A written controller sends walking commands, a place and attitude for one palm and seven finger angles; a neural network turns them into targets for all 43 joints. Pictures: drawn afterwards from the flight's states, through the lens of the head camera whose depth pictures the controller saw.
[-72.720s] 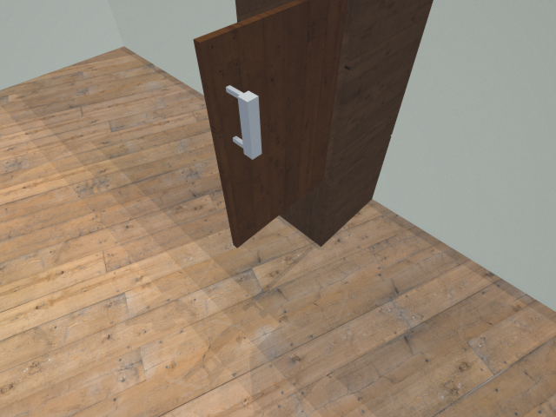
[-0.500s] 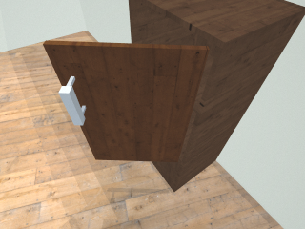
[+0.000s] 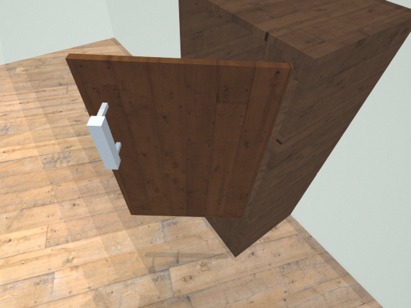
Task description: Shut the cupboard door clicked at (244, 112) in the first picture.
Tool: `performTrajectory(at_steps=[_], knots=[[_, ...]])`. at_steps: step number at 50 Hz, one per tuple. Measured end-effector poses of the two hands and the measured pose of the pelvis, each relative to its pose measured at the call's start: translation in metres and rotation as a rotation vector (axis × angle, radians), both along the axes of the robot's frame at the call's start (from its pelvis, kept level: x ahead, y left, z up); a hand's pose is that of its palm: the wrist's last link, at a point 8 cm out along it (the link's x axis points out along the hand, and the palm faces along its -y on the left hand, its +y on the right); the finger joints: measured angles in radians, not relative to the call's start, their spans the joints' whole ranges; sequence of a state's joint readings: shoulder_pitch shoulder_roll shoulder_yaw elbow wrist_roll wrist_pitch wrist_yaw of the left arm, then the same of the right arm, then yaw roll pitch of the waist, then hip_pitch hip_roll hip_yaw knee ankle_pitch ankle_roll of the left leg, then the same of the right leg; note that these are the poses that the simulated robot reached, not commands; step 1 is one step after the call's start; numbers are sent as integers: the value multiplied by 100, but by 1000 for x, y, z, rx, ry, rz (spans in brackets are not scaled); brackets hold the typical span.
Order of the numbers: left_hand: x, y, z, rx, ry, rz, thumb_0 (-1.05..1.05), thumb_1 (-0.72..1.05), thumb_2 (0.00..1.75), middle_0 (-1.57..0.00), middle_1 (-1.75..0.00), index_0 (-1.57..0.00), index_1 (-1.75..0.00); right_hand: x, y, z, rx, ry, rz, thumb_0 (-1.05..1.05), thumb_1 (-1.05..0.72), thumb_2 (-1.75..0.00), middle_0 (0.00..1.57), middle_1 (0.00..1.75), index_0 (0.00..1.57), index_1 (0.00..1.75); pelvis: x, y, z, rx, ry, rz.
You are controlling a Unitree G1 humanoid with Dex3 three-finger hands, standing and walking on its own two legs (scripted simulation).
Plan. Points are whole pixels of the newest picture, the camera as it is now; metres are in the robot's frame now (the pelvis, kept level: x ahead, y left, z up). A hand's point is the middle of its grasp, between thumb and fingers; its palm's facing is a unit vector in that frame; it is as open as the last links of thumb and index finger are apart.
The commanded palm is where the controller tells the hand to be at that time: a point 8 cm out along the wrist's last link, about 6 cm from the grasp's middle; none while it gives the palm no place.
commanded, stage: look again from close up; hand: left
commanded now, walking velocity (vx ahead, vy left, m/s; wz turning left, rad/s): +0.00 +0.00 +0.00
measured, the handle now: (108, 136) +0.42 +0.24 +0.09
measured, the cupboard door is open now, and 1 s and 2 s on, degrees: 54 54 54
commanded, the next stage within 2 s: raise the hand and make a fist in 0.02 s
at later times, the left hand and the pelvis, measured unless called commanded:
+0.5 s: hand (116, 306) +0.13 +0.17 -0.04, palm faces +0.01 -1.00 +0.02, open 6.4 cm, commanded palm +0.10 +0.24 -0.03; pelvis -0.05 -0.02 -0.06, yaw +3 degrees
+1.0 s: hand (78, 282) +0.15 +0.22 +0.03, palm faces +0.16 -0.99 -0.05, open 4.0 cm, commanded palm +0.12 +0.25 +0.02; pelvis -0.05 +0.01 -0.05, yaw +4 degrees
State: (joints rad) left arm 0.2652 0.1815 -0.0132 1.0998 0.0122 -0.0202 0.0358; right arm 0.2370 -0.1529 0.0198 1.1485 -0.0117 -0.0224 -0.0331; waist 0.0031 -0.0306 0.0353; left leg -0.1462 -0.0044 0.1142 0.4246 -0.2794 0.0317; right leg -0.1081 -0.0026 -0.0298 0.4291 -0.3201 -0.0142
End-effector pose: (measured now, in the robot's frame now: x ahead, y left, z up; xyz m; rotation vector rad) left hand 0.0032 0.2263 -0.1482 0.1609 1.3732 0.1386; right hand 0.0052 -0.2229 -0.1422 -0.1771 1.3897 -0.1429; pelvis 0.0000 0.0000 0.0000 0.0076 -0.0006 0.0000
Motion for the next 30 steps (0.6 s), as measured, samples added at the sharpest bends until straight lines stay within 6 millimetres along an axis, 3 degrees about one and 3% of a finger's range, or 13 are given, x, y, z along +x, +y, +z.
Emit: performTrajectory(at_steps=[7, 8, 11, 14, 16, 18, 21, 26, 28, 30], knots=[[5, 8, 1, 13, -18, -6, 0, 90, 90, -20, -30, -20, -30, -2, 5, 0, 1, -3, -2, 1, -91, -90, 20, 30, 20, 30, -2, 6, 0, -4, 4, 4], [16, 13, 6, 16, -79, 55, 0, 90, 90, -20, -30, -20, -30, 1, 4, 1, -13, -46, -3, 1, -91, -90, 20, 30, 20, 30, -6, 7, -2, -8, 2, 9], [74, 26, 59, 96, -522, 86, 1, 90, 90, -21, -31, -21, -31, 17, -4, 8, -58, -279, -1, 1, -91, -90, 20, 30, 21, 30, -14, 6, -8, 8, -16, 33], [128, 21, 123, 102, -906, 81, 1, 91, 90, -23, -33, -22, -33, 41, -11, 11, -30, -457, 35, 1, -91, -90, 20, 30, 20, 30, -17, 6, -15, 28, -5, 79], [154, 14, 155, 75, -1136, 48, 1, 91, 90, -25, -35, -24, -35, 62, -17, 11, -17, -560, 70, 1, -91, -90, 20, 30, 20, 30, -21, 4, -23, 35, 24, 94], [165, 6, 169, 8, -1294, 16, 1, 91, 90, -27, -37, -26, -38, 83, -22, 15, -17, -641, 93, 1, -91, -90, 20, 30, 20, 30, -28, 1, -30, 21, 60, 85], [156, -5, 157, -111, -1405, -81, 0, 91, 90, -31, -42, -31, -43, 111, -29, 28, -32, -744, 134, 1, -91, -90, 20, 30, 21, 30, -39, -8, -43, 24, 114, 57], [95, 0, 98, -172, -1239, -87, 0, 90, 90, -40, -51, -40, -52, 147, -36, 48, -78, -873, 239, 1, -90, -90, 20, 30, 20, 30, -56, -18, -64, 9, 154, 62], [70, 13, 90, -111, -1198, -27, 1, 90, 90, -44, -55, -43, -56, 158, -33, 50, -86, -910, 277, 1, -90, -90, 20, 30, 20, 30, -59, -19, -70, -6, 163, 73], [54, 25, 99, -28, -1238, 16, 1, 89, 90, -48, -59, -47, -60, 166, -27, 48, -83, -935, 312, 1, -90, -90, 20, 30, 20, 30, -62, -18, -75, -23, 167, 87]])
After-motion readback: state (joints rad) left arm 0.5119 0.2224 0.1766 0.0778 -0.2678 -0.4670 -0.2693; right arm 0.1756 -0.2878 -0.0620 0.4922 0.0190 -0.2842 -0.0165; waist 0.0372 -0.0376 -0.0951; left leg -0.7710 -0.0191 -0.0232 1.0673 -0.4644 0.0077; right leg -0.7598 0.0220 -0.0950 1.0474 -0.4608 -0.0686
